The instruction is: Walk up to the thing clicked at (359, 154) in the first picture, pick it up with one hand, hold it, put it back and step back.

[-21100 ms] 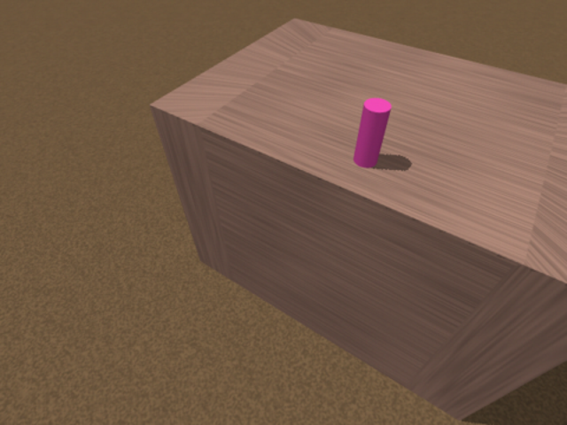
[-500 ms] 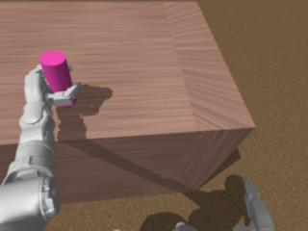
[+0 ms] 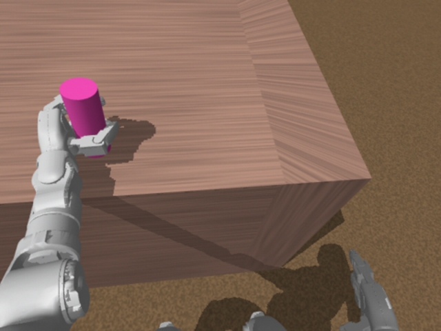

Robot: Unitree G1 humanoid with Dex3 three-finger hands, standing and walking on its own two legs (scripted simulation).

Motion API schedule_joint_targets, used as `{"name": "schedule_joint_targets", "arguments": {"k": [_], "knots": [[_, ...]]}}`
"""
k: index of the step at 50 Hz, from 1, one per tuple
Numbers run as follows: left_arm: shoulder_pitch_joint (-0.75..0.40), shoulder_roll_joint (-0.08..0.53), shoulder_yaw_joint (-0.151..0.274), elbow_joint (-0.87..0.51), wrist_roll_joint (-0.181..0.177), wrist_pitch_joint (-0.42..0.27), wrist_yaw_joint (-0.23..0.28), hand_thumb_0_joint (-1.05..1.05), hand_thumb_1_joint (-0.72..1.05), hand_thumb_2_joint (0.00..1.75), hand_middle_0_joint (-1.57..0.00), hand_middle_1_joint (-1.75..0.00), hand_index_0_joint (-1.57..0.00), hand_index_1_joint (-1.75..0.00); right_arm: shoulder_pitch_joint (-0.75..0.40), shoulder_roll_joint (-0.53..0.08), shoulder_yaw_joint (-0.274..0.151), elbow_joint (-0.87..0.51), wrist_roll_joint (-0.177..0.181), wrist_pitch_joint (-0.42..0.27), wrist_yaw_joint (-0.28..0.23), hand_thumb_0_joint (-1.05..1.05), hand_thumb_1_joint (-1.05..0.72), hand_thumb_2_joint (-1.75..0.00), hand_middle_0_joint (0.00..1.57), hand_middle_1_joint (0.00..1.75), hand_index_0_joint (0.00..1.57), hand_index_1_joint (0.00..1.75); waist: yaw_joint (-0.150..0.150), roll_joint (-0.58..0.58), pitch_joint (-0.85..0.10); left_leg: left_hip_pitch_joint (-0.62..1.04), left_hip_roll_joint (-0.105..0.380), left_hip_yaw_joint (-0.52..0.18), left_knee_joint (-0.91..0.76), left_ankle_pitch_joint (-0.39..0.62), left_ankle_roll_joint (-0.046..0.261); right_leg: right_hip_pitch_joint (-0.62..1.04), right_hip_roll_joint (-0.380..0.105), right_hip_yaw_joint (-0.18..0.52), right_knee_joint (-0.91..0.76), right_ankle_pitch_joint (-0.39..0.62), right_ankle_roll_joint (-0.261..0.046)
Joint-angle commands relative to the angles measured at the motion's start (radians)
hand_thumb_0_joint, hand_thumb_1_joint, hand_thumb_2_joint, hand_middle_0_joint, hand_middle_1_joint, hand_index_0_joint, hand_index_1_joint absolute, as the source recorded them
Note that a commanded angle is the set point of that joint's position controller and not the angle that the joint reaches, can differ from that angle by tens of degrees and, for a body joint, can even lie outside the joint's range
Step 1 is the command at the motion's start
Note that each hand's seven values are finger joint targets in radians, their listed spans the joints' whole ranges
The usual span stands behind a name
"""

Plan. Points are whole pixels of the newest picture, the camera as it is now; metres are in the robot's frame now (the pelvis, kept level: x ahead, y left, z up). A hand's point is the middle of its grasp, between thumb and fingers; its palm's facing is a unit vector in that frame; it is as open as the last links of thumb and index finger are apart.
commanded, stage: loosen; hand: left
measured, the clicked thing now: (88, 121) +0.47 +0.20 +0.10
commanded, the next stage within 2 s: open in 0.10 s
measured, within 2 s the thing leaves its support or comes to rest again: neither
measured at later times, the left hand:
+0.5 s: hand (95, 128) +0.47 +0.19 +0.08, palm faces +0.17 -0.99 +0.01, open 12.4 cm
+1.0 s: hand (8, 76) +0.47 +0.26 +0.20, palm faces +0.22 -0.98 -0.04, open 17.1 cm
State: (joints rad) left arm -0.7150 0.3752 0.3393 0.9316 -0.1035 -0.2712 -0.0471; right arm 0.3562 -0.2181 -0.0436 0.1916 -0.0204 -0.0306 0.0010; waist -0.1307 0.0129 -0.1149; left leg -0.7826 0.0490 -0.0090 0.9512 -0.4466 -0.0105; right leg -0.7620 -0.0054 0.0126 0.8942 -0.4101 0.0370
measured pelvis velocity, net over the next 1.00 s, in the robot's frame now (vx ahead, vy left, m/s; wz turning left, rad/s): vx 0.01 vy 0.00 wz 0.00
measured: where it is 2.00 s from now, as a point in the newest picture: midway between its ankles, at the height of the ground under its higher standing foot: outside the picture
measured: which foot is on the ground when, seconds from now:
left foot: down 0.00-1.00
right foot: down 0.00-1.00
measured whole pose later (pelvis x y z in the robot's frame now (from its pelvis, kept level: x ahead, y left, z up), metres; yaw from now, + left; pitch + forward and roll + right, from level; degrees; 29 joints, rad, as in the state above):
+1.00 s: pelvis +0.01 +0.00 +0.02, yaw +0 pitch +12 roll -2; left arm -0.79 0.56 0.39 0.88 -0.14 -0.04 -0.16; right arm 0.39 -0.25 -0.07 0.26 0.04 0.01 -0.02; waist -0.08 0.03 -0.15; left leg -0.64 0.05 0.00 0.85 -0.42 -0.01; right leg -0.62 -0.01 0.02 0.79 -0.38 0.04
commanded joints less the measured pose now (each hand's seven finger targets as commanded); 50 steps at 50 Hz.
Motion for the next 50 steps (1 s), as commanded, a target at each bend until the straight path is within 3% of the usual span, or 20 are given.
{"name": "schedule_joint_targets", "arguments": {"k": [1, 2, 3, 4, 6, 7, 9, 15, 17, 22, 23, 26, 31, 34, 36, 38, 39, 43, 46, 50], "knots": [[-0.389, 0.187, 0.017, -0.190, -0.005, -0.075, -0.004, 0.00, 0.38, 1.26, -1.29, -1.36, -1.29, -1.37, 0.050, -0.115, -0.051, -0.165, -0.001, -0.042, -0.003, 0.00, 0.52, -0.06, 0.05, 0.05, 0.05, 0.05, -0.006, 0.050, -0.399, 0.246, -0.019, 0.006, -0.094, 0.364, 0.025, 0.170, 0.025, -0.037, -0.073, 0.338, -0.044], [-0.387, 0.189, 0.021, -0.200, -0.013, -0.079, -0.007, 0.00, 0.38, 1.18, -1.36, -1.34, -1.36, -1.35, 0.026, -0.135, -0.073, -0.180, 0.001, -0.042, -0.004, 0.00, 0.51, -0.05, 0.05, 0.05, 0.05, 0.05, -0.004, 0.054, -0.397, 0.257, -0.019, 0.003, -0.101, 0.360, 0.021, 0.159, 0.028, -0.042, -0.072, 0.322, -0.048], [-0.405, 0.202, 0.024, -0.231, -0.014, -0.082, -0.010, 0.00, 0.30, 1.10, -1.28, -1.26, -1.30, -1.27, 0.014, -0.148, -0.084, -0.200, 0.001, -0.044, -0.003, 0.00, 0.51, -0.05, 0.05, 0.05, 0.05, 0.05, 0.003, 0.072, -0.438, 0.283, -0.020, 0.005, -0.095, 0.374, 0.021, 0.163, 0.026, -0.040, -0.071, 0.334, -0.048], [-0.427, 0.212, 0.027, -0.233, -0.016, -0.083, -0.012, 0.00, 0.22, 1.02, -1.24, -1.18, -1.26, -1.19, 0.043, -0.143, -0.081, -0.184, 0.001, -0.040, -0.001, 0.00, 0.51, -0.05, 0.05, 0.05, 0.05, 0.05, -0.010, 0.082, -0.439, 0.290, -0.018, 0.002, -0.088, 0.390, 0.021, 0.153, 0.026, -0.041, -0.066, 0.344, -0.047], [-0.418, 0.188, 0.021, -0.211, -0.022, -0.082, -0.015, 0.00, 0.15, 0.86, -1.15, -1.08, -1.17, -1.06, 0.025, -0.143, -0.083, -0.207, 0.003, -0.038, -0.001, 0.00, 0.51, -0.05, 0.05, 0.05, 0.05, 0.05, -0.011, 0.070, -0.413, 0.275, -0.019, 0.002, -0.091, 0.377, 0.019, 0.147, 0.027, -0.042, -0.067, 0.333, -0.047], [-0.437, 0.216, 0.036, -0.242, -0.021, -0.086, -0.011, 0.00, 0.12, 0.78, -1.09, -1.01, -1.11, -1.00, 0.023, -0.145, -0.083, -0.201, 0.004, -0.040, -0.001, 0.00, 0.51, -0.05, 0.05, 0.05, 0.05, 0.05, 0.003, 0.084, -0.418, 0.270, -0.022, 0.007, -0.092, 0.353, 0.020, 0.152, 0.025, -0.037, -0.068, 0.320, -0.047], [-0.445, 0.194, 0.024, -0.233, -0.015, -0.091, -0.008, 0.00, 0.00, 0.63, -1.00, -0.90, -1.02, -0.88, 0.021, -0.133, -0.074, -0.207, -0.001, -0.038, 0.000, 0.00, 0.51, -0.05, 0.05, 0.05, 0.05, 0.05, -0.006, 0.079, -0.418, 0.270, -0.020, 0.005, -0.094, 0.331, 0.019, 0.141, 0.026, -0.039, -0.071, 0.301, -0.048], [-0.462, 0.223, 0.034, -0.246, -0.013, -0.092, -0.004, 0.00, -0.33, 0.37, -0.66, -0.54, -0.66, -0.54, 0.009, -0.129, -0.064, -0.238, 0.002, -0.029, -0.002, 0.00, 0.51, -0.06, 0.05, 0.05, 0.05, 0.05, 0.003, 0.069, -0.458, 0.270, -0.024, 0.007, -0.091, 0.326, 0.023, 0.175, 0.022, -0.034, -0.069, 0.308, -0.044], [-0.433, 0.224, 0.042, -0.200, -0.016, -0.087, -0.006, 0.00, -0.34, 0.33, -0.59, -0.47, -0.59, -0.47, 0.033, -0.149, -0.081, -0.223, 0.000, -0.025, -0.006, 0.00, 0.51, -0.05, 0.05, 0.05, 0.05, 0.05, -0.008, 0.043, -0.425, 0.243, -0.026, 0.010, -0.089, 0.331, 0.026, 0.182, 0.023, -0.032, -0.071, 0.325, -0.040], [-0.456, 0.219, 0.029, -0.244, -0.012, -0.094, -0.008, 0.00, -0.41, 0.27, -0.47, -0.36, -0.46, -0.37, 0.031, -0.134, -0.068, -0.231, 0.001, -0.018, -0.002, 0.00, 0.51, -0.06, 0.05, 0.05, 0.05, 0.05, 0.000, 0.079, -0.466, 0.274, -0.026, 0.008, -0.081, 0.374, 0.023, 0.183, 0.021, -0.032, -0.062, 0.352, -0.043], [-0.409, 0.205, 0.032, -0.180, -0.014, -0.088, -0.008, 0.00, -0.43, 0.26, -0.45, -0.34, -0.44, -0.35, 0.030, -0.142, -0.079, -0.216, 0.000, -0.018, -0.003, 0.00, 0.51, -0.06, 0.05, 0.05, 0.05, 0.05, 0.001, 0.058, -0.421, 0.253, -0.024, 0.006, -0.084, 0.378, 0.021, 0.175, 0.024, -0.037, -0.060, 0.349, -0.044], [-0.430, 0.209, 0.033, -0.198, -0.012, -0.093, -0.009, 0.00, -0.46, 0.20, -0.35, -0.25, -0.35, -0.26, 0.022, -0.136, -0.070, -0.210, -0.001, -0.015, 0.001, 0.00, 0.52, -0.06, 0.05, 0.05, 0.05, 0.05, -0.002, 0.068, -0.415, 0.249, -0.020, 0.001, -0.084, 0.372, 0.020, 0.154, 0.025, -0.039, -0.058, 0.337, -0.048], [-0.488, 0.299, 0.057, -0.269, 0.004, -0.089, 0.000, 0.00, -0.41, 0.12, -0.09, -0.09, -0.10, -0.08, 0.014, -0.182, -0.111, -0.284, 0.001, -0.008, -0.008, 0.00, 0.55, -0.05, 0.05, 0.05, 0.05, 0.05, -0.004, 0.088, -0.487, 0.317, -0.020, 0.002, -0.098, 0.371, 0.013, 0.185, 0.027, -0.038, -0.069, 0.329, -0.048], [-0.561, 0.368, 0.092, -0.380, -0.010, -0.080, 0.001, 0.00, -0.46, 0.11, -0.06, -0.07, -0.06, -0.06, 0.052, -0.155, -0.087, -0.277, 0.011, 0.002, -0.014, 0.00, 0.54, -0.05, 0.05, 0.05, 0.05, 0.05, 0.021, 0.112, -0.538, 0.336, -0.026, 0.006, -0.101, 0.406, 0.016, 0.261, 0.022, -0.031, -0.074, 0.375, -0.042], [-0.555, 0.387, 0.102, -0.387, -0.017, -0.047, -0.002, 0.00, -0.48, 0.11, -0.05, -0.07, -0.05, -0.07, 0.034, -0.182, -0.108, -0.306, 0.020, 0.005, -0.025, 0.00, 0.53, -0.05, 0.05, 0.05, 0.05, 0.05, 0.020, 0.095, -0.548, 0.346, -0.030, 0.011, -0.116, 0.407, 0.019, 0.302, 0.020, -0.024, -0.088, 0.393, -0.039], [-0.506, 0.384, 0.095, -0.312, -0.004, -0.002, -0.007, 0.00, -0.48, 0.10, -0.04, -0.06, -0.05, -0.05, 0.066, -0.156, -0.088, -0.232, 0.021, 0.014, -0.024, 0.00, 0.54, -0.05, 0.05, 0.05, 0.05, 0.05, 0.023, 0.108, -0.448, 0.328, -0.030, 0.014, -0.138, 0.387, 0.015, 0.270, 0.023, -0.024, -0.111, 0.362, -0.041], [-0.527, 0.421, 0.110, -0.334, -0.001, 0.015, -0.008, 0.00, -0.47, 0.09, -0.04, -0.05, -0.05, -0.04, 0.056, -0.160, -0.090, -0.195, 0.027, 0.016, -0.025, 0.00, 0.54, -0.05, 0.05, 0.05, 0.05, 0.05, 0.041, 0.135, -0.408, 0.326, -0.031, 0.012, -0.156, 0.380, 0.010, 0.261, 0.024, -0.027, -0.119, 0.337, -0.047], [-0.463, 0.378, 0.075, -0.214, -0.009, 0.111, -0.062, 0.00, -0.48, 0.05, -0.05, -0.03, -0.07, -0.02, -0.007, -0.157, -0.091, -0.143, 0.045, 0.008, -0.022, 0.00, 0.55, -0.05, 0.05, 0.05, 0.05, 0.05, 0.046, 0.107, -0.311, 0.323, -0.026, 0.014, -0.199, 0.345, 0.009, 0.248, 0.032, -0.037, -0.156, 0.295, -0.051], [-0.465, 0.385, 0.068, -0.235, -0.030, 0.169, -0.118, 0.00, -0.48, 0.02, -0.04, -0.01, -0.06, 0.00, -0.037, -0.153, -0.070, -0.130, 0.055, -0.016, -0.022, 0.00, 0.56, -0.05, 0.05, 0.05, 0.05, 0.05, 0.065, 0.103, -0.343, 0.343, -0.020, 0.015, -0.220, 0.356, 0.007, 0.275, 0.033, -0.044, -0.173, 0.296, -0.054], [-0.397, 0.344, 0.043, -0.285, -0.064, 0.231, -0.182, 0.00, -0.47, 0.02, -0.04, -0.01, -0.06, 0.00, -0.033, -0.157, -0.063, -0.088, 0.066, -0.043, -0.034, 0.00, 0.57, -0.04, 0.05, 0.05, 0.05, 0.05, 0.070, 0.059, -0.353, 0.385, -0.014, 0.015, -0.229, 0.406, 0.008, 0.308, 0.033, -0.055, -0.179, 0.333, -0.050]]}}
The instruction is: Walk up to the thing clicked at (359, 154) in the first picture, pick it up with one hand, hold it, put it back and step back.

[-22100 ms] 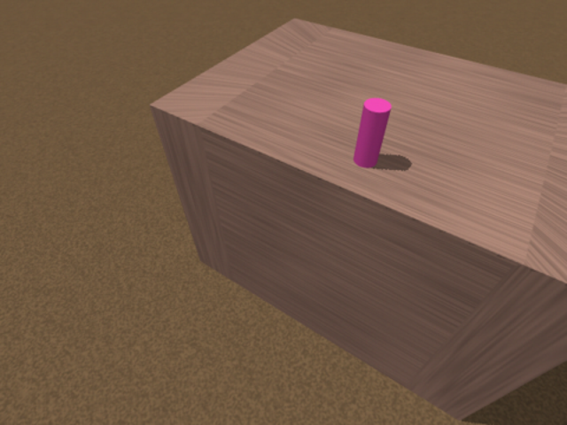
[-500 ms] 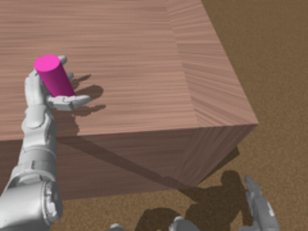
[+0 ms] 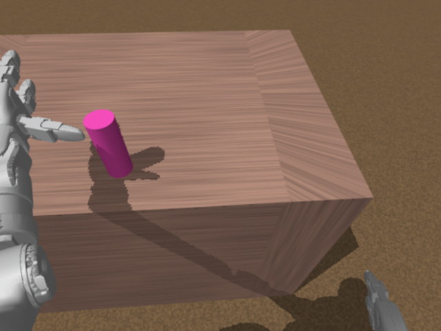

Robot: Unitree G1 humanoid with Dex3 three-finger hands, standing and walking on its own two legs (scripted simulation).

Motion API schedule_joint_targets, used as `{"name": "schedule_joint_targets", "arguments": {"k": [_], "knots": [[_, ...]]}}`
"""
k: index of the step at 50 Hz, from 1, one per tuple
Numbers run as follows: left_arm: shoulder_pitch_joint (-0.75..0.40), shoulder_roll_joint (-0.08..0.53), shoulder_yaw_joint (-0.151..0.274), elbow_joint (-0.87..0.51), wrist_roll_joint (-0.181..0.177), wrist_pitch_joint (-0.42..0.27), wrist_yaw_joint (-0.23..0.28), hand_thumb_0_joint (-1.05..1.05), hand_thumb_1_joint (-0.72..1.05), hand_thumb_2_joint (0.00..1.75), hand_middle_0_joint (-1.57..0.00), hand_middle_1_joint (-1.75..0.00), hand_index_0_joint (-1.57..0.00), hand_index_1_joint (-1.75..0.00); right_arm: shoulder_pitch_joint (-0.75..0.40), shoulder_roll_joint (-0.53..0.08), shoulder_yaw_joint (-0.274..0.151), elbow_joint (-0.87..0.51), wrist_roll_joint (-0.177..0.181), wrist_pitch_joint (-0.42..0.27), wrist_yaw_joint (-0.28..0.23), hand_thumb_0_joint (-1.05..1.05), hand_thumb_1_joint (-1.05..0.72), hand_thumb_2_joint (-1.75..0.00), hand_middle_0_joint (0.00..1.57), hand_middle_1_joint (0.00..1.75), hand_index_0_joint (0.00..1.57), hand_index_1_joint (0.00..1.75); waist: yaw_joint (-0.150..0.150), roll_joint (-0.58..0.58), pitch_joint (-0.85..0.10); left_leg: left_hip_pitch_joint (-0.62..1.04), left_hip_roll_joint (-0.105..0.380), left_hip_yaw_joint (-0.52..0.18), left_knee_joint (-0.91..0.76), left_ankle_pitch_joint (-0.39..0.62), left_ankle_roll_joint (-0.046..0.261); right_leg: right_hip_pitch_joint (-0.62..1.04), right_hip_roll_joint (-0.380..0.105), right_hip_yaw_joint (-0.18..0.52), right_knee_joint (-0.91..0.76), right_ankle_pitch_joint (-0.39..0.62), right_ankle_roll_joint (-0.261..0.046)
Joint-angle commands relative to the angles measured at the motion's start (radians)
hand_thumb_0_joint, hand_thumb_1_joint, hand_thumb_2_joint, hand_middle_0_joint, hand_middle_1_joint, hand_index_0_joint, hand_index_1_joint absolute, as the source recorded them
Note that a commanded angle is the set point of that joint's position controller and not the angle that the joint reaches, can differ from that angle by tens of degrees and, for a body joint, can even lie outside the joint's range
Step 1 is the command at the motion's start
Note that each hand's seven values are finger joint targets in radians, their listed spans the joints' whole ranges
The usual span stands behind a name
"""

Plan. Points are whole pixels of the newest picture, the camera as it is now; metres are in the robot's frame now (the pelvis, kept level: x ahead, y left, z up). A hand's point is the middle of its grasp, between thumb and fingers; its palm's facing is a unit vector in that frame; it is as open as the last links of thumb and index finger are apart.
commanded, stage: rise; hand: left
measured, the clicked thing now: (110, 146) +0.46 +0.20 +0.08
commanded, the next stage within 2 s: sink last in 0.08 s
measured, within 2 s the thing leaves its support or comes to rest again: neither
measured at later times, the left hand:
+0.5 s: hand out of the picture +0.34 +0.31 +0.19, palm faces +0.42 -0.84 -0.34, open 17.5 cm
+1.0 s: hand out of the picture +0.15 +0.23 +0.17, palm faces +0.36 -0.83 -0.43, open 17.4 cm
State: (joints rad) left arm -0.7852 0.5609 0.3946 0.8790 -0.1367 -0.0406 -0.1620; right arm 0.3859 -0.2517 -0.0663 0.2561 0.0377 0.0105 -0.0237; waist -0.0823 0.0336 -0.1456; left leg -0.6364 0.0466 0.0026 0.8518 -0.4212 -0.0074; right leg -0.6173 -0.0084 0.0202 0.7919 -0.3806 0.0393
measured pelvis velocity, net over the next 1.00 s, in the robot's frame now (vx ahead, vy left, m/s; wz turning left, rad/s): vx -0.01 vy -0.01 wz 0.06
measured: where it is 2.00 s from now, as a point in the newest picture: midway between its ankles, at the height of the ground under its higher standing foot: outside the picture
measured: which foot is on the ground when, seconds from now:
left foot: down 0.00-1.00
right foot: down 0.00-1.00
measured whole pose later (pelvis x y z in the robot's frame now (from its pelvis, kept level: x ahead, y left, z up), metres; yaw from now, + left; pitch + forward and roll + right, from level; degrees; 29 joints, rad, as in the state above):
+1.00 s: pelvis -0.01 -0.01 +0.01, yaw +3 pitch +1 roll +0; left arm 0.58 0.33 0.31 -0.46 -0.08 -0.17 0.02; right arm 0.39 -0.22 -0.16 0.32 0.05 -0.05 -0.05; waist 0.06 0.06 -0.06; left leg -0.39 0.01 -0.03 0.74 -0.36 -0.02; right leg -0.38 -0.05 -0.02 0.74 -0.38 0.03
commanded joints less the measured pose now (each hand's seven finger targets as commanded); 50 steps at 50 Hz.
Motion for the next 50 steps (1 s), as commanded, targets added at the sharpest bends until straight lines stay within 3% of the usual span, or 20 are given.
{"name": "schedule_joint_targets", "arguments": {"k": [1, 2, 3, 4, 7, 9, 13, 17, 18, 19, 20, 21, 22, 25, 29, 32, 36, 38, 43, 50], "knots": [[-0.324, 0.172, -0.003, -0.283, -0.040, 0.011, -0.077, 0.00, -0.55, 0.07, -0.07, -0.06, -0.06, -0.07, -0.053, -0.130, -0.040, -0.141, 0.009, -0.089, -0.013, 0.00, 0.56, -0.06, 0.05, 0.05, 0.05, 0.05, 0.026, 0.032, -0.338, 0.247, -0.013, 0.004, -0.128, 0.394, 0.007, 0.183, 0.034, -0.061, -0.077, 0.324, -0.048], [-0.306, 0.391, 0.054, -0.409, 0.079, -0.012, -0.017, 0.00, -0.59, 0.04, -0.06, -0.07, -0.07, -0.07, -0.049, -0.227, -0.133, -0.183, 0.001, -0.083, -0.013, 0.00, 0.57, -0.05, 0.05, 0.05, 0.05, 0.05, 0.065, 0.055, -0.353, 0.273, -0.020, 0.013, -0.146, 0.431, -0.008, 0.211, 0.025, -0.067, -0.084, 0.357, -0.046], [-0.287, 0.346, 0.055, -0.377, 0.072, -0.011, 0.008, 0.00, -0.57, 0.03, -0.07, -0.07, -0.08, -0.06, -0.029, -0.199, -0.106, -0.124, -0.001, -0.073, -0.009, 0.00, 0.56, -0.05, 0.05, 0.05, 0.05, 0.05, 0.051, 0.058, -0.324, 0.278, -0.020, 0.016, -0.147, 0.436, -0.009, 0.209, 0.027, -0.067, -0.085, 0.364, -0.043], [-0.262, 0.231, -0.021, -0.350, 0.068, -0.007, 0.005, 0.00, -0.56, 0.04, -0.06, -0.08, -0.07, -0.07, -0.056, -0.112, -0.029, -0.135, 0.006, -0.074, 0.003, 0.00, 0.58, -0.05, 0.05, 0.05, 0.05, 0.05, 0.044, 0.033, -0.258, 0.262, -0.021, 0.016, -0.162, 0.407, -0.009, 0.195, 0.028, -0.071, -0.090, 0.335, -0.042], [-0.237, 0.371, 0.086, -0.426, 0.084, -0.014, 0.039, 0.00, -0.56, 0.05, -0.05, -0.08, -0.05, -0.07, -0.016, -0.173, -0.109, -0.115, 0.012, -0.065, -0.004, 0.00, 0.60, -0.04, 0.05, 0.05, 0.05, 0.05, 0.053, -0.013, -0.280, 0.277, -0.025, 0.015, -0.162, 0.417, 0.002, 0.229, 0.019, -0.068, -0.102, 0.362, -0.033], [-0.240, 0.418, 0.109, -0.464, 0.100, -0.022, 0.049, 0.00, -0.53, 0.03, -0.04, -0.08, -0.06, -0.06, -0.004, -0.163, -0.087, -0.138, 0.010, -0.061, 0.005, 0.00, 0.61, -0.04, 0.05, 0.05, 0.05, 0.05, 0.051, -0.008, -0.277, 0.290, -0.035, 0.025, -0.162, 0.411, 0.008, 0.236, 0.010, -0.062, -0.113, 0.375, -0.026], [-0.193, 0.369, 0.091, -0.481, 0.104, -0.041, 0.076, 0.00, -0.56, 0.02, -0.05, -0.03, -0.04, -0.04, -0.006, -0.063, -0.016, -0.041, 0.018, -0.064, 0.017, 0.00, 0.57, -0.05, 0.05, 0.05, 0.05, 0.05, 0.084, 0.071, -0.199, 0.280, -0.044, 0.035, -0.189, 0.342, 0.008, 0.214, -0.002, -0.054, -0.133, 0.295, -0.031], [-0.068, 0.261, 0.032, -0.555, 0.106, -0.047, 0.093, 0.00, -0.56, 0.02, -0.06, -0.03, -0.05, -0.04, -0.045, -0.056, -0.008, -0.082, 0.011, -0.087, 0.030, 0.00, 0.55, -0.06, 0.05, 0.05, 0.05, 0.05, 0.078, 0.099, -0.245, 0.328, -0.041, 0.028, -0.189, 0.374, 0.003, 0.229, 0.003, -0.064, -0.136, 0.314, -0.036], [-0.006, 0.252, 0.035, -0.560, 0.105, -0.048, 0.099, 0.00, -0.57, 0.02, -0.06, -0.03, -0.05, -0.04, -0.075, -0.101, -0.045, -0.098, 0.009, -0.093, 0.025, 0.00, 0.55, -0.06, 0.05, 0.05, 0.05, 0.05, 0.082, 0.102, -0.245, 0.339, -0.041, 0.029, -0.191, 0.384, 0.001, 0.232, 0.003, -0.065, -0.137, 0.316, -0.037], [-0.002, 0.212, 0.006, -0.646, 0.102, -0.059, 0.104, 0.00, -0.56, 0.02, -0.06, -0.03, -0.05, -0.04, -0.077, -0.067, -0.017, -0.067, 0.008, -0.097, 0.028, 0.00, 0.55, -0.06, 0.05, 0.05, 0.05, 0.05, 0.086, 0.122, -0.229, 0.346, -0.036, 0.023, -0.200, 0.370, -0.005, 0.219, 0.008, -0.072, -0.140, 0.289, -0.041], [0.073, 0.190, 0.009, -0.663, 0.100, -0.062, 0.110, 0.00, -0.57, 0.02, -0.06, -0.04, -0.06, -0.04, -0.090, -0.068, -0.012, -0.075, 0.008, -0.101, 0.028, 0.00, 0.53, -0.06, 0.05, 0.05, 0.05, 0.05, 0.098, 0.108, -0.224, 0.355, -0.031, 0.017, -0.205, 0.364, -0.009, 0.219, 0.012, -0.078, -0.141, 0.267, -0.043], [0.183, 0.230, 0.053, -0.746, 0.096, -0.064, 0.122, 0.00, -0.58, 0.03, -0.06, -0.05, -0.06, -0.05, -0.064, -0.139, -0.079, -0.099, 0.009, -0.098, 0.017, 0.00, 0.53, -0.06, 0.05, 0.05, 0.05, 0.05, 0.108, 0.085, -0.270, 0.370, -0.031, 0.019, -0.203, 0.391, -0.007, 0.259, 0.010, -0.078, -0.145, 0.290, -0.044], [0.236, 0.189, 0.033, -0.790, 0.090, -0.067, 0.128, 0.00, -0.57, 0.03, -0.06, -0.05, -0.06, -0.05, -0.063, -0.121, -0.053, -0.099, 0.010, -0.100, 0.020, 0.00, 0.53, -0.06, 0.05, 0.05, 0.05, 0.05, 0.105, 0.078, -0.246, 0.367, -0.026, 0.013, -0.209, 0.406, -0.013, 0.262, 0.013, -0.086, -0.145, 0.291, -0.046], [0.433, 0.225, 0.112, -1.002, 0.071, -0.079, 0.156, 0.00, -0.55, 0.01, -0.06, -0.05, -0.07, -0.05, -0.045, -0.216, -0.164, -0.113, 0.023, -0.093, -0.001, 0.00, 0.53, -0.06, 0.05, 0.05, 0.05, 0.05, 0.115, 0.048, -0.196, 0.368, -0.024, 0.009, -0.231, 0.419, -0.018, 0.285, 0.022, -0.097, -0.152, 0.287, -0.047], [0.676, 0.168, 0.157, -1.211, 0.048, -0.097, 0.188, 0.00, -0.53, 0.00, -0.06, -0.05, -0.07, -0.04, -0.049, -0.164, -0.162, -0.112, 0.034, -0.077, -0.010, 0.00, 0.54, -0.05, 0.06, 0.05, 0.05, 0.05, 0.126, -0.018, -0.054, 0.311, -0.036, 0.021, -0.263, 0.294, -0.004, 0.291, 0.015, -0.090, -0.190, 0.215, -0.036], [0.866, 0.075, 0.111, -1.323, 0.038, -0.114, 0.189, 0.00, -0.51, 0.00, -0.05, -0.05, -0.06, -0.04, -0.014, -0.069, -0.103, -0.039, 0.036, -0.062, -0.001, 0.00, 0.55, -0.05, 0.06, 0.05, 0.05, 0.05, 0.139, 0.023, 0.036, 0.272, -0.048, 0.039, -0.265, 0.249, 0.003, 0.262, 0.004, -0.081, -0.199, 0.193, -0.032], [1.040, -0.039, 0.021, -1.428, 0.041, -0.143, 0.179, 0.00, -0.54, 0.02, -0.06, -0.06, -0.07, -0.05, -0.060, -0.046, -0.076, -0.069, 0.023, -0.075, 0.003, 0.00, 0.52, -0.06, 0.06, 0.05, 0.05, 0.05, 0.121, 0.018, 0.044, 0.282, -0.050, 0.048, -0.255, 0.225, 0.011, 0.251, -0.001, -0.076, -0.199, 0.182, -0.026], [1.097, -0.032, 0.024, -1.497, 0.043, -0.158, 0.182, 0.00, -0.55, 0.02, -0.06, -0.07, -0.07, -0.06, -0.085, -0.111, -0.139, -0.090, 0.021, -0.085, -0.007, 0.00, 0.51, -0.06, 0.06, 0.05, 0.05, 0.05, 0.116, 0.050, 0.031, 0.284, -0.049, 0.041, -0.261, 0.218, 0.007, 0.245, 0.005, -0.081, -0.184, 0.170, -0.034], [1.279, -0.019, 0.070, -1.596, 0.047, -0.192, 0.195, 0.00, -0.53, 0.02, -0.06, -0.06, -0.07, -0.05, -0.031, -0.145, -0.194, -0.101, 0.009, -0.107, -0.027, 0.00, 0.51, -0.06, 0.06, 0.05, 0.05, 0.05, 0.116, 0.007, -0.009, 0.293, -0.055, 0.035, -0.232, 0.231, 0.011, 0.261, 0.001, -0.088, -0.181, 0.181, -0.029], [1.239, -0.058, 0.040, -1.509, 0.057, -0.206, 0.197, 0.00, -0.54, 0.03, -0.06, -0.06, -0.06, -0.06, -0.018, -0.093, -0.148, -0.137, 0.004, -0.137, -0.039, 0.00, 0.52, -0.05, 0.06, 0.05, 0.05, 0.05, 0.091, -0.084, 0.095, 0.276, -0.058, 0.031, -0.254, 0.126, 0.020, 0.208, -0.008, -0.085, -0.212, 0.081, -0.015]]}}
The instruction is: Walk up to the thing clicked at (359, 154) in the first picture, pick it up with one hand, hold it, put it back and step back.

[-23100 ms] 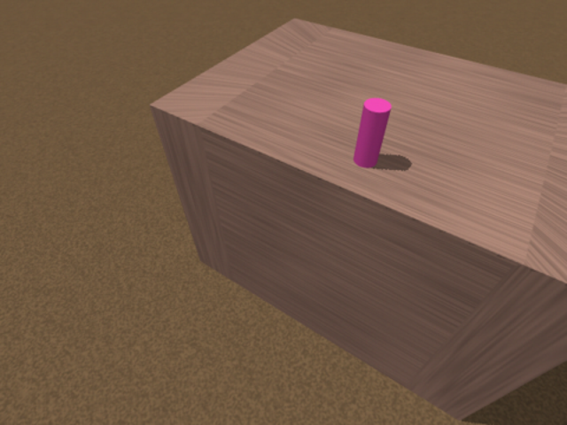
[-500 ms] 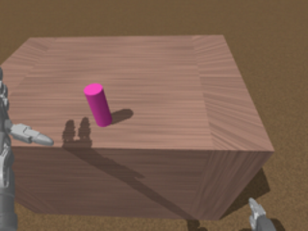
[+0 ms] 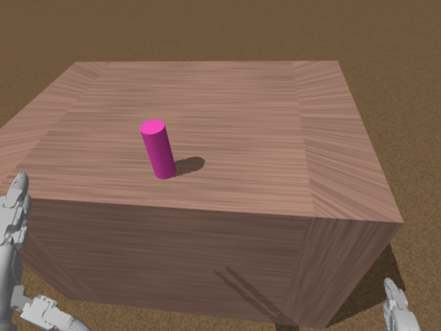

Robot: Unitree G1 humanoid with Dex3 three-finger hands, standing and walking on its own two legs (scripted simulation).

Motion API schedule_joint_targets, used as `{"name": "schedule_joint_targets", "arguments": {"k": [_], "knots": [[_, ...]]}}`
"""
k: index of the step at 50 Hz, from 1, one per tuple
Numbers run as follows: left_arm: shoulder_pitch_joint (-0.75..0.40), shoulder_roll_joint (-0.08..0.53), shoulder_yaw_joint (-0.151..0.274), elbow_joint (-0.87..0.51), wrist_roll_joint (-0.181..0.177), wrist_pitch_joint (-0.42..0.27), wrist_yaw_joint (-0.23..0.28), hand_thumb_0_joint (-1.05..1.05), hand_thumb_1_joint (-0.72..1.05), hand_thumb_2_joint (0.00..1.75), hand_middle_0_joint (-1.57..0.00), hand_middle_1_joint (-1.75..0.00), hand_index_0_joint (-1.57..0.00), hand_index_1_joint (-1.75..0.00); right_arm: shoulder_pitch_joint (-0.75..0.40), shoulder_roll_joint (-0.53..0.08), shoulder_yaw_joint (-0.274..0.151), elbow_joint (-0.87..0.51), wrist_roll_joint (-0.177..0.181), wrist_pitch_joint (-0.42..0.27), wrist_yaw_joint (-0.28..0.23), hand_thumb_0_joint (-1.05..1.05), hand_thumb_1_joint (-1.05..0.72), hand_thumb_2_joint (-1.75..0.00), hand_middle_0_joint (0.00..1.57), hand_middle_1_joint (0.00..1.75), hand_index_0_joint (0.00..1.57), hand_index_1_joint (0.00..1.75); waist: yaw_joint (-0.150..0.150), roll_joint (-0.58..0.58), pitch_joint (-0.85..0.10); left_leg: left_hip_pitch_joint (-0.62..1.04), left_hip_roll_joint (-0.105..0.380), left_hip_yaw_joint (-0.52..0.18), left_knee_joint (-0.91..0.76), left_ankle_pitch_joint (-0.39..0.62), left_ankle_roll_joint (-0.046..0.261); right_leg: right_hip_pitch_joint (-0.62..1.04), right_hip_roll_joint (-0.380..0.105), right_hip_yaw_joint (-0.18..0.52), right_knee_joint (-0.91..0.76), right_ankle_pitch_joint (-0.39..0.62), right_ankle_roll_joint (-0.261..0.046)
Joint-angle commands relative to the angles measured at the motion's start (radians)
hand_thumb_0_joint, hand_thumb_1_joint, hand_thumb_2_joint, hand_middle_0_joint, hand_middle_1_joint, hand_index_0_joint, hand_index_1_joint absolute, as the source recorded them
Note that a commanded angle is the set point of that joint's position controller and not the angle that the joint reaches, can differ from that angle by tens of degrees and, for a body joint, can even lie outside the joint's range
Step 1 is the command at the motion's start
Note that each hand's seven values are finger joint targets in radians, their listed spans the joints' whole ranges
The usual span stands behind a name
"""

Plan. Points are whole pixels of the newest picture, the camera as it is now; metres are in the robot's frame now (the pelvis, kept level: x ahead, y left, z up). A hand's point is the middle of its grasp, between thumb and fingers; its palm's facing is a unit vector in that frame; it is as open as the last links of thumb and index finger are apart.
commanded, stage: sink last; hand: left
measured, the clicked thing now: (159, 151) +0.49 +0.19 +0.07
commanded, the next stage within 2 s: home in 0.18 s
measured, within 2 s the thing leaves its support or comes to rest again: neither
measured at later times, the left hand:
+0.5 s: hand (59, 270) +0.18 +0.25 +0.12, palm faces +0.33 -0.87 -0.37, open 17.4 cm
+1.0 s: hand (145, 316) +0.18 +0.18 -0.07, palm faces +0.08 -0.98 -0.20, open 17.5 cm
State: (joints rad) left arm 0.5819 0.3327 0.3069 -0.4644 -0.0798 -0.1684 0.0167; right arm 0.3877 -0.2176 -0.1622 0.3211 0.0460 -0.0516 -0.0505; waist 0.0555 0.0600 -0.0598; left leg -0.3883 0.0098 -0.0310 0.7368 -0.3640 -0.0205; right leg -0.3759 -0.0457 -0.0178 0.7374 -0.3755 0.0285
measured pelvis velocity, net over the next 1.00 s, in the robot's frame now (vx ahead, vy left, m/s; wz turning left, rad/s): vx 0.01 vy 0.00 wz -0.02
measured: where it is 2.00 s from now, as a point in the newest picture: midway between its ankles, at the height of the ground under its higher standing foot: outside the picture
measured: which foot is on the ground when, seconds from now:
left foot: down 0.00-1.00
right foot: down 0.00-1.00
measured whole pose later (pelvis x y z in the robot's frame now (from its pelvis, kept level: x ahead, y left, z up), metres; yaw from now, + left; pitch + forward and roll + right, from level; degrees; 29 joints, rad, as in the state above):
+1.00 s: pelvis +0.01 +0.00 -0.01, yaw -1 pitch +5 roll -1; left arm 0.40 0.18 0.03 0.26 -0.01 -0.11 0.06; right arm 0.29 -0.18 0.01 0.48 0.01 -0.10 -0.07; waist -0.01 -0.01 -0.04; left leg -0.48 0.03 -0.02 0.81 -0.41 -0.02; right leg -0.47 -0.02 -0.01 0.78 -0.39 0.03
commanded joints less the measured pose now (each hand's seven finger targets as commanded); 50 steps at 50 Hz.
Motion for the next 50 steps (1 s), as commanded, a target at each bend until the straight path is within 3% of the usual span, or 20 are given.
{"name": "schedule_joint_targets", "arguments": {"k": [1, 3, 6, 7, 13, 15, 19, 21, 23, 31, 36, 39, 41, 43, 44, 45, 46, 47, 49, 50], "knots": [[-0.147, 0.191, 0.147, -0.172, -0.003, -0.085, 0.019, 0.00, -0.54, 0.03, -0.05, -0.06, -0.06, -0.06, -0.017, -0.120, -0.047, -0.192, -0.003, -0.078, -0.010, 0.00, 0.53, -0.05, 0.06, 0.05, 0.05, 0.05, -0.033, -0.086, 0.022, 0.013, -0.027, 0.069, -0.141, 0.051, 0.032, -0.034, 0.022, -0.041, -0.166, 0.054, -0.006], [-0.143, 0.198, 0.171, -0.117, -0.005, -0.096, 0.017, 0.00, -0.55, 0.03, -0.05, -0.06, -0.06, -0.06, -0.050, -0.155, -0.074, -0.242, -0.002, -0.092, -0.013, 0.00, 0.53, -0.05, 0.06, 0.05, 0.05, 0.05, -0.023, -0.111, 0.037, 0.006, -0.027, 0.067, -0.152, 0.025, 0.032, -0.032, 0.021, -0.041, -0.177, 0.022, -0.005], [-0.193, 0.233, 0.208, -0.141, -0.008, -0.129, 0.015, 0.00, -0.53, 0.03, -0.05, -0.06, -0.05, -0.06, -0.018, -0.113, -0.050, -0.181, 0.002, -0.098, 0.001, 0.00, 0.54, -0.05, 0.06, 0.05, 0.05, 0.05, 0.001, -0.036, 0.084, -0.024, -0.035, 0.076, -0.166, -0.036, 0.026, -0.043, 0.012, -0.021, -0.193, -0.057, -0.013], [-0.167, 0.231, 0.226, -0.096, -0.009, -0.134, 0.015, 0.00, -0.53, 0.03, -0.05, -0.06, -0.06, -0.05, -0.025, -0.129, -0.070, -0.192, 0.000, -0.105, 0.000, 0.00, 0.53, -0.05, 0.06, 0.05, 0.05, 0.05, 0.002, -0.061, 0.067, -0.011, -0.032, 0.075, -0.166, -0.019, 0.026, -0.027, 0.014, -0.024, -0.194, -0.042, -0.011], [-0.231, 0.231, 0.232, -0.029, -0.013, -0.169, 0.007, 0.00, -0.58, 0.04, -0.07, -0.06, -0.06, -0.06, -0.058, -0.115, -0.039, -0.185, 0.003, -0.127, 0.011, 0.00, 0.49, -0.06, 0.06, 0.05, 0.05, 0.05, 0.005, -0.022, 0.049, 0.002, -0.028, 0.071, -0.186, -0.010, 0.025, -0.004, 0.021, -0.032, -0.180, -0.013, -0.016], [-0.206, 0.211, 0.211, -0.005, -0.012, -0.176, 0.010, 0.00, -0.51, 0.09, -0.06, -0.06, -0.05, -0.06, -0.078, -0.127, -0.041, -0.202, 0.002, -0.140, 0.008, 0.00, 0.40, -0.15, 0.11, 0.13, 0.11, 0.13, 0.002, -0.035, 0.027, 0.004, -0.025, 0.068, -0.188, -0.009, 0.026, 0.007, 0.024, -0.032, -0.181, -0.012, -0.017], [-0.122, 0.158, 0.154, 0.069, -0.007, -0.181, 0.010, 0.00, -0.55, 0.06, -0.05, -0.06, -0.05, -0.06, -0.072, -0.084, 0.016, -0.157, -0.001, -0.145, 0.012, 0.00, 0.08, -0.42, 0.12, 0.16, 0.12, 0.16, 0.014, -0.047, 0.025, -0.005, -0.024, 0.065, -0.185, 0.008, 0.029, 0.022, 0.026, -0.037, -0.180, 0.004, -0.016], [-0.159, 0.129, 0.107, 0.028, -0.005, -0.190, 0.005, 0.00, -0.55, 0.06, -0.05, -0.06, -0.05, -0.06, -0.101, -0.006, 0.098, -0.129, 0.002, -0.146, 0.022, 0.00, -0.08, -0.44, 0.12, 0.17, 0.12, 0.17, 0.024, -0.017, 0.030, -0.011, -0.020, 0.064, -0.192, 0.003, 0.027, 0.011, 0.030, -0.043, -0.168, 0.006, -0.019], [-0.111, 0.089, 0.063, 0.103, -0.002, -0.182, 0.003, 0.00, -0.55, 0.06, -0.05, -0.06, -0.05, -0.06, -0.117, -0.012, 0.105, -0.105, -0.004, -0.144, 0.021, 0.00, -0.19, -0.49, 0.13, 0.18, 0.13, 0.18, 0.018, -0.039, 0.037, -0.022, -0.012, 0.052, -0.200, 0.000, 0.027, 0.011, 0.039, -0.056, -0.158, 0.014, -0.017], [-0.097, 0.041, -0.054, 0.205, 0.028, -0.133, 0.003, 0.00, -0.57, 0.05, -0.05, -0.05, -0.05, -0.05, -0.072, -0.158, -0.024, -0.054, -0.025, -0.142, -0.007, 0.00, -0.43, -0.63, 0.15, 0.22, 0.15, 0.22, -0.061, -0.081, -0.064, 0.066, -0.014, 0.060, -0.142, 0.149, 0.028, -0.019, 0.040, -0.048, -0.137, 0.148, -0.015], [-0.159, -0.039, -0.190, 0.353, 0.052, -0.088, 0.009, 0.00, -0.61, 0.03, -0.04, -0.05, -0.04, -0.05, -0.154, -0.020, 0.124, -0.065, -0.019, -0.135, -0.002, 0.00, -0.80, -0.85, 0.19, 0.28, 0.19, 0.28, -0.054, -0.093, -0.026, 0.017, -0.008, 0.047, -0.135, 0.133, 0.026, -0.050, 0.036, -0.055, -0.116, 0.128, -0.018], [-0.172, -0.068, -0.236, 0.475, 0.062, -0.066, 0.009, 0.00, -0.57, 0.04, -0.05, -0.05, -0.05, -0.05, -0.131, -0.009, 0.143, -0.055, -0.025, -0.129, -0.006, 0.00, -0.89, -0.90, 0.20, 0.30, 0.20, 0.30, -0.059, -0.073, -0.053, -0.013, -0.011, 0.053, -0.105, 0.151, 0.026, -0.058, 0.030, -0.049, -0.090, 0.153, -0.021], [-0.206, -0.049, -0.225, 0.487, 0.063, -0.060, 0.012, 0.00, -0.54, 0.06, -0.05, -0.06, -0.05, -0.06, -0.114, -0.012, 0.146, -0.061, -0.030, -0.121, -0.007, 0.00, -0.90, -0.90, 0.20, 0.30, 0.20, 0.30, -0.047, -0.005, -0.088, -0.019, -0.010, 0.054, -0.100, 0.147, 0.018, -0.050, 0.032, -0.047, -0.076, 0.155, -0.026], [-0.170, -0.011, -0.192, 0.563, 0.062, -0.035, 0.022, 0.00, -0.54, 0.06, -0.05, -0.06, -0.05, -0.06, -0.095, -0.096, 0.086, -0.090, -0.034, -0.117, -0.015, 0.00, -0.90, -0.90, 0.20, 0.30, 0.20, 0.30, -0.048, 0.004, -0.129, -0.006, -0.008, 0.058, -0.088, 0.204, 0.011, -0.015, 0.034, -0.044, -0.064, 0.205, -0.027], [-0.212, 0.025, -0.167, 0.510, 0.062, -0.033, 0.028, 0.00, -0.54, 0.06, -0.05, -0.06, -0.05, -0.06, -0.073, -0.059, 0.113, -0.066, -0.035, -0.107, -0.013, 0.00, -0.90, -0.90, 0.20, 0.30, 0.20, 0.30, -0.030, 0.052, -0.154, -0.007, -0.012, 0.064, -0.077, 0.222, 0.009, -0.007, 0.030, -0.036, -0.059, 0.225, -0.031], [-0.205, 0.036, -0.162, 0.547, 0.062, -0.021, 0.033, 0.00, -0.54, 0.06, -0.05, -0.05, -0.05, -0.05, -0.086, -0.116, 0.073, -0.118, -0.035, -0.104, -0.017, 0.00, -0.90, -0.90, 0.20, 0.30, 0.20, 0.30, -0.046, 0.029, -0.153, -0.010, -0.009, 0.065, -0.074, 0.223, 0.007, -0.004, 0.034, -0.035, -0.060, 0.224, -0.029], [-0.189, 0.098, -0.064, 0.479, 0.068, -0.023, 0.066, 0.00, -0.60, 0.02, -0.04, -0.04, -0.04, -0.04, -0.123, -0.124, 0.101, 0.089, -0.037, -0.093, -0.021, 0.00, -0.90, -0.90, 0.20, 0.30, 0.20, 0.30, 0.004, 0.066, -0.170, -0.005, -0.010, 0.052, -0.047, 0.239, -0.002, 0.017, 0.044, -0.038, -0.043, 0.223, -0.034], [-0.164, 0.007, -0.174, 0.551, 0.070, -0.002, 0.062, 0.00, -0.61, 0.02, -0.04, -0.04, -0.04, -0.04, -0.125, -0.110, 0.112, 0.061, -0.033, -0.095, -0.025, 0.00, -0.90, -0.90, 0.20, 0.30, 0.20, 0.30, -0.046, 0.049, -0.119, -0.016, -0.008, 0.059, -0.053, 0.207, -0.001, -0.011, 0.049, -0.036, -0.052, 0.200, -0.032], [-0.189, -0.041, -0.232, 0.564, 0.064, 0.018, 0.069, 0.00, -0.60, 0.03, -0.04, -0.04, -0.04, -0.04, -0.144, -0.103, 0.117, 0.045, -0.030, -0.096, -0.031, 0.00, -0.90, -0.90, 0.20, 0.30, 0.20, 0.30, -0.069, 0.015, -0.098, -0.028, -0.002, 0.053, -0.044, 0.210, 0.002, -0.028, 0.051, -0.040, -0.048, 0.210, -0.030], [-0.206, -0.055, -0.251, 0.525, 0.061, 0.021, 0.073, 0.00, -0.60, 0.02, -0.04, -0.04, -0.04, -0.04, -0.153, -0.090, 0.126, 0.050, -0.028, -0.095, -0.029, 0.00, -0.90, -0.90, 0.20, 0.30, 0.20, 0.30, -0.057, 0.024, -0.094, -0.036, -0.001, 0.054, -0.042, 0.205, 0.003, -0.030, 0.051, -0.042, -0.047, 0.211, -0.031]]}}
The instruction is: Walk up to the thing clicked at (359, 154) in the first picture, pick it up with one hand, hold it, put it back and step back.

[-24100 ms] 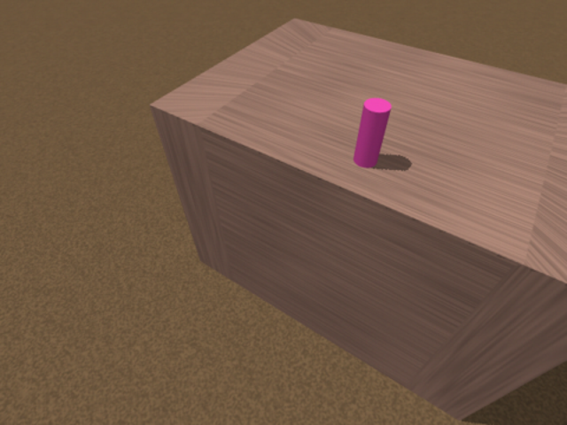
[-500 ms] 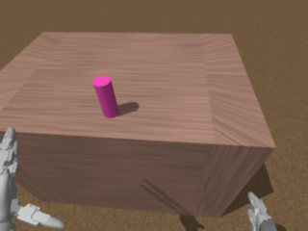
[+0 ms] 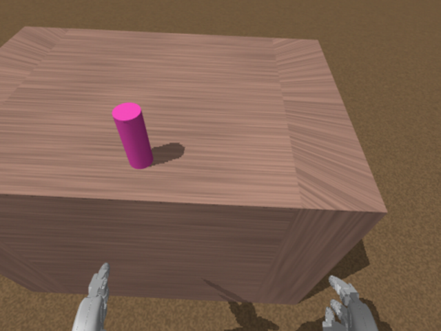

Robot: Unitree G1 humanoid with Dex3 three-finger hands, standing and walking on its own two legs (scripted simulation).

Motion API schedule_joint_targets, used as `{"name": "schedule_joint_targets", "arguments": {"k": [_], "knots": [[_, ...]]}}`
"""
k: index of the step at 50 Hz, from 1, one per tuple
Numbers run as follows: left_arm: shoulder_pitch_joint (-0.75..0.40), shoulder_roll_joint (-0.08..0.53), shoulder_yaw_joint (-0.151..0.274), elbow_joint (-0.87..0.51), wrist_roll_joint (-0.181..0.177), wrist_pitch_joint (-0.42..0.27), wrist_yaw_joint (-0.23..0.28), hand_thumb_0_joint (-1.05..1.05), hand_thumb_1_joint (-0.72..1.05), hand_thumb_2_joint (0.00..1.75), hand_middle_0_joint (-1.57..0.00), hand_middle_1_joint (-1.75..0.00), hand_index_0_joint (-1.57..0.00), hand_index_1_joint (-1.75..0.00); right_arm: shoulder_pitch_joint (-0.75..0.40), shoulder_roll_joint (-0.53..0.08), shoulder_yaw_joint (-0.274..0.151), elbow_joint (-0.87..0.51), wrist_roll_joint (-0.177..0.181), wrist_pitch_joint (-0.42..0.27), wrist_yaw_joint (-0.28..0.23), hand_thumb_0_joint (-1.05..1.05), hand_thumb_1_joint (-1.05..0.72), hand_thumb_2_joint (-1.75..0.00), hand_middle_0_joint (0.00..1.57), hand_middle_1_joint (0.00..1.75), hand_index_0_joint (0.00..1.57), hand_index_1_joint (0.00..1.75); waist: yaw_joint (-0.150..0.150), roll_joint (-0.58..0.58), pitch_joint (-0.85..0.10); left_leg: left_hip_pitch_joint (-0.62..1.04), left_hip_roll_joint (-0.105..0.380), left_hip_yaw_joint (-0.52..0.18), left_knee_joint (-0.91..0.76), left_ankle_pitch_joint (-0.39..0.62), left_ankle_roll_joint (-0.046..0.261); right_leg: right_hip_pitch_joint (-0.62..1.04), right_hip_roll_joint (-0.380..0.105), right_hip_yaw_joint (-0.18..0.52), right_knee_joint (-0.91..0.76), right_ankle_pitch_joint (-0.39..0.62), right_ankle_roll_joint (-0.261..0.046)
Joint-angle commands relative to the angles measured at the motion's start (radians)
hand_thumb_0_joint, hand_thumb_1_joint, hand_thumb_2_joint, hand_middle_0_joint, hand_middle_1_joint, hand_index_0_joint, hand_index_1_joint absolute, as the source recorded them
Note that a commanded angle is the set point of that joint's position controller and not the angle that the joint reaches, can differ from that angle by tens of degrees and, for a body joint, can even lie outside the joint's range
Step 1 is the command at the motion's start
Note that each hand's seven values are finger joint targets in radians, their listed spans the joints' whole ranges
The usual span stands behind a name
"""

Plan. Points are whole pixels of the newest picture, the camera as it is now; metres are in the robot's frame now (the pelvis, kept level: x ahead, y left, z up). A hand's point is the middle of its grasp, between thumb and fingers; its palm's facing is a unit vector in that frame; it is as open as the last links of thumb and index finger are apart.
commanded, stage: home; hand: left
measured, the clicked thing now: (134, 138) +0.47 +0.19 +0.08
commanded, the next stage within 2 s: none
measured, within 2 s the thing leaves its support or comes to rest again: neither
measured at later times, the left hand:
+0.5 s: hand out of the picture +0.14 +0.22 -0.11, palm faces -0.03 -0.93 -0.36, open 17.6 cm
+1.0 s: hand out of the picture +0.02 +0.25 -0.12, palm faces -0.05 -0.93 -0.37, open 17.5 cm
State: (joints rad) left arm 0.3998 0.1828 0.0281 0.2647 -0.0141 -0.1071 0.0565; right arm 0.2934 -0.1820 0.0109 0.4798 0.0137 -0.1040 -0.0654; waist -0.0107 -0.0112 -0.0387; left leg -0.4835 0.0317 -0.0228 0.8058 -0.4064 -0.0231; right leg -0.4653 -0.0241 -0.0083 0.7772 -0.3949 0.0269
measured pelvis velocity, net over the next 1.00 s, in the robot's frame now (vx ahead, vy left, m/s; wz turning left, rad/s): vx -0.03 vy -0.01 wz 0.01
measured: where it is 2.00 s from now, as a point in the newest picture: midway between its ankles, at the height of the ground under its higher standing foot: outside the picture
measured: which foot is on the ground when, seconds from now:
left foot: down 0.00-1.00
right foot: down 0.00-1.00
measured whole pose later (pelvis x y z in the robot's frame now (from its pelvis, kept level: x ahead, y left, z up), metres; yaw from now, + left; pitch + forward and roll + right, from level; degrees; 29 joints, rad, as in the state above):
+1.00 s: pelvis -0.03 -0.01 +0.03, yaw +1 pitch -3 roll +0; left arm 0.22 0.36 -0.03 1.05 0.02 -0.02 0.01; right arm 0.21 -0.34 0.00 1.07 -0.02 0.01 0.02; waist 0.00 0.02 0.03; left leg -0.23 0.02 -0.02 0.49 -0.21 -0.02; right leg -0.23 -0.03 -0.01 0.50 -0.22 0.02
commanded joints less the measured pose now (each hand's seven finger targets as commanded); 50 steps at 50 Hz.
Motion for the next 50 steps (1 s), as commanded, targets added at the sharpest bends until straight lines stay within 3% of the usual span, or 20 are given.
{"name": "schedule_joint_targets", "arguments": {"k": [1, 2, 3, 7, 8, 13, 15, 16, 17, 18, 19, 23, 30, 32, 37, 38, 42, 46, 50], "knots": [[-0.030, 0.084, 0.017, -0.168, -0.001, -0.028, 0.036, 0.00, -0.58, 0.04, -0.05, -0.05, -0.05, -0.05, -0.067, -0.135, -0.052, -0.094, 0.007, -0.038, -0.017, 0.00, -0.90, -0.90, 0.20, 0.30, 0.20, 0.30, -0.012, 0.086, -0.093, 0.052, -0.023, 0.050, -0.109, 0.221, 0.008, 0.027, 0.029, -0.051, -0.088, 0.210, -0.028], [-0.031, 0.102, 0.027, -0.215, -0.001, -0.026, 0.042, 0.00, -0.60, 0.03, -0.04, -0.04, -0.04, -0.05, -0.068, -0.136, -0.053, -0.093, 0.004, -0.036, -0.021, 0.00, -0.90, -0.90, 0.20, 0.30, 0.20, 0.30, 0.006, 0.081, -0.124, 0.060, -0.022, 0.049, -0.103, 0.238, 0.009, 0.040, 0.030, -0.053, -0.088, 0.223, -0.027], [-0.029, 0.070, -0.003, -0.166, 0.000, -0.018, 0.041, 0.00, -0.59, 0.03, -0.04, -0.05, -0.04, -0.05, -0.075, -0.143, -0.055, -0.092, 0.006, -0.035, -0.021, 0.00, -0.90, -0.90, 0.20, 0.30, 0.20, 0.30, -0.020, 0.035, -0.103, 0.052, -0.019, 0.047, -0.094, 0.242, 0.012, 0.021, 0.033, -0.055, -0.088, 0.232, -0.023], [-0.023, 0.072, -0.001, -0.168, 0.004, 0.008, 0.048, 0.00, -0.61, 0.02, -0.04, -0.04, -0.04, -0.04, -0.088, -0.154, -0.064, -0.076, 0.006, -0.035, -0.018, 0.00, -0.90, -0.90, 0.20, 0.30, 0.20, 0.30, -0.008, -0.041, -0.119, 0.053, -0.010, 0.032, -0.080, 0.274, 0.016, 0.025, 0.041, -0.067, -0.070, 0.252, -0.021], [-0.028, 0.093, 0.012, -0.211, 0.005, 0.009, 0.052, 0.00, -0.60, 0.03, -0.04, -0.05, -0.04, -0.05, -0.090, -0.151, -0.065, -0.077, 0.006, -0.029, -0.019, 0.00, -0.90, -0.90, 0.20, 0.30, 0.20, 0.30, 0.005, -0.023, -0.143, 0.052, -0.014, 0.036, -0.073, 0.272, 0.017, 0.034, 0.036, -0.060, -0.073, 0.254, -0.020], [-0.021, 0.123, 0.045, -0.222, 0.004, 0.032, 0.066, 0.00, -0.60, 0.02, -0.04, -0.04, -0.04, -0.04, -0.107, -0.152, -0.063, -0.076, 0.005, -0.017, -0.024, 0.00, -0.90, -0.90, 0.20, 0.30, 0.20, 0.30, 0.011, -0.013, -0.132, 0.034, -0.018, 0.045, -0.080, 0.212, 0.018, 0.036, 0.032, -0.053, -0.082, 0.199, -0.021], [0.009, 0.134, 0.060, -0.243, 0.007, 0.045, 0.074, 0.00, -0.60, 0.03, -0.04, -0.05, -0.04, -0.05, -0.095, -0.149, -0.064, -0.075, 0.003, -0.018, -0.028, 0.00, -0.90, -0.90, 0.20, 0.30, 0.20, 0.30, 0.019, 0.025, -0.181, 0.053, -0.019, 0.050, -0.066, 0.268, 0.016, 0.064, 0.031, -0.049, -0.069, 0.256, -0.022], [-0.004, 0.122, 0.043, -0.252, 0.006, 0.050, 0.075, 0.00, -0.59, 0.03, -0.04, -0.05, -0.04, -0.05, -0.092, -0.147, -0.061, -0.075, 0.003, -0.013, -0.031, 0.00, -0.90, -0.90, 0.20, 0.30, 0.20, 0.30, 0.011, 0.036, -0.186, 0.059, -0.019, 0.051, -0.064, 0.285, 0.015, 0.062, 0.031, -0.048, -0.063, 0.276, -0.023], [-0.073, 0.321, 0.069, 0.096, 0.089, 0.050, 0.041, 0.00, -0.54, 0.06, -0.05, -0.05, -0.05, -0.05, -0.088, -0.305, -0.105, 0.113, -0.083, 0.022, 0.001, 0.00, -0.90, -0.90, 0.20, 0.30, 0.20, 0.30, 0.000, -0.011, -0.136, 0.149, 0.044, -0.033, -0.031, 0.461, 0.060, 0.117, -0.063, 0.040, -0.029, 0.470, -0.089], [-0.062, 0.328, 0.074, 0.122, 0.088, 0.052, 0.024, 0.00, -0.60, 0.03, -0.04, -0.04, -0.04, -0.04, -0.057, -0.315, -0.110, 0.128, -0.092, 0.042, 0.012, 0.00, -0.90, -0.90, 0.20, 0.30, 0.20, 0.30, -0.001, -0.006, -0.205, 0.188, 0.047, -0.035, -0.031, 0.516, 0.081, 0.142, -0.063, 0.057, -0.004, 0.503, -0.104], [-0.061, 0.322, 0.067, 0.136, 0.086, 0.051, 0.016, 0.00, -0.59, 0.03, -0.05, -0.05, -0.04, -0.05, -0.081, -0.313, -0.110, 0.138, -0.087, 0.051, 0.020, 0.00, -0.90, -0.90, 0.20, 0.30, 0.20, 0.30, 0.008, 0.007, -0.207, 0.197, 0.047, -0.038, -0.028, 0.522, 0.087, 0.140, -0.065, 0.061, -0.012, 0.502, -0.113], [-0.143, 0.300, 0.030, 0.224, 0.055, 0.043, -0.010, 0.00, -0.57, 0.04, -0.05, -0.05, -0.05, -0.05, -0.123, -0.308, -0.096, 0.167, -0.053, 0.052, 0.050, 0.00, -0.90, -0.90, 0.20, 0.30, 0.20, 0.30, 0.017, 0.053, -0.062, 0.124, 0.052, -0.066, -0.148, 0.313, 0.094, 0.091, -0.058, 0.062, -0.076, 0.261, -0.096], [-0.203, 0.356, 0.016, 0.420, 0.053, 0.044, -0.023, 0.00, -0.59, 0.03, -0.05, -0.05, -0.04, -0.05, -0.163, -0.331, -0.092, 0.281, -0.049, 0.069, 0.066, 0.00, -0.90, -0.90, 0.20, 0.30, 0.20, 0.30, 0.010, 0.011, 0.026, 0.133, 0.041, -0.079, -0.233, 0.142, 0.077, 0.104, -0.066, 0.092, -0.205, 0.122, -0.097], [-0.215, 0.367, 0.012, 0.463, 0.051, 0.044, -0.027, 0.00, -0.58, 0.04, -0.05, -0.05, -0.04, -0.05, -0.164, -0.339, -0.088, 0.314, -0.048, 0.073, 0.069, 0.00, -0.90, -0.90, 0.20, 0.30, 0.20, 0.30, 0.008, 0.010, 0.027, 0.155, 0.042, -0.084, -0.254, 0.134, 0.074, 0.116, -0.070, 0.100, -0.235, 0.117, -0.095], [-0.235, 0.393, 0.005, 0.562, 0.046, 0.057, -0.031, 0.00, -0.57, 0.04, -0.05, -0.05, -0.05, -0.05, -0.172, -0.363, -0.080, 0.393, -0.048, 0.085, 0.073, 0.00, -0.90, -0.90, 0.20, 0.30, 0.20, 0.30, 0.007, 0.026, 0.066, 0.188, 0.053, -0.113, -0.366, -0.028, 0.072, 0.106, -0.068, 0.108, -0.337, -0.056, -0.084], [-0.233, 0.390, 0.001, 0.583, 0.045, 0.055, -0.033, 0.00, -0.58, 0.04, -0.05, -0.05, -0.05, -0.05, -0.171, -0.367, -0.077, 0.407, -0.046, 0.084, 0.075, 0.00, -0.90, -0.90, 0.20, 0.30, 0.20, 0.30, 0.010, 0.020, 0.055, 0.187, 0.055, -0.115, -0.373, -0.008, 0.071, 0.144, -0.074, 0.109, -0.346, -0.022, -0.080], [-0.232, 0.409, 0.001, 0.650, 0.039, 0.059, -0.037, 0.00, -0.58, 0.04, -0.05, -0.05, -0.05, -0.05, -0.164, -0.379, -0.067, 0.456, -0.044, 0.087, 0.076, 0.00, -0.90, -0.90, 0.20, 0.30, 0.20, 0.30, 0.013, 0.005, 0.084, 0.176, 0.054, -0.118, -0.433, -0.038, 0.065, 0.179, -0.079, 0.121, -0.399, -0.054, -0.072], [-0.235, 0.408, -0.005, 0.703, 0.036, 0.058, -0.037, 0.00, -0.58, 0.04, -0.05, -0.05, -0.05, -0.05, -0.157, -0.371, -0.057, 0.497, -0.038, 0.083, 0.074, 0.00, -0.90, -0.90, 0.20, 0.30, 0.20, 0.30, 0.015, -0.007, 0.067, 0.223, 0.056, -0.108, -0.439, 0.052, 0.058, 0.213, -0.093, 0.122, -0.431, 0.012, -0.067], [-0.241, 0.411, -0.004, 0.739, 0.033, 0.064, -0.038, 0.00, -0.58, 0.04, -0.05, -0.05, -0.05, -0.05, -0.147, -0.380, -0.056, 0.528, -0.038, 0.087, 0.071, 0.00, -0.90, -0.90, 0.20, 0.30, 0.20, 0.30, 0.016, 0.007, 0.093, 0.200, 0.056, -0.111, -0.478, -0.007, 0.052, 0.219, -0.080, 0.107, -0.446, -0.022, -0.055]]}}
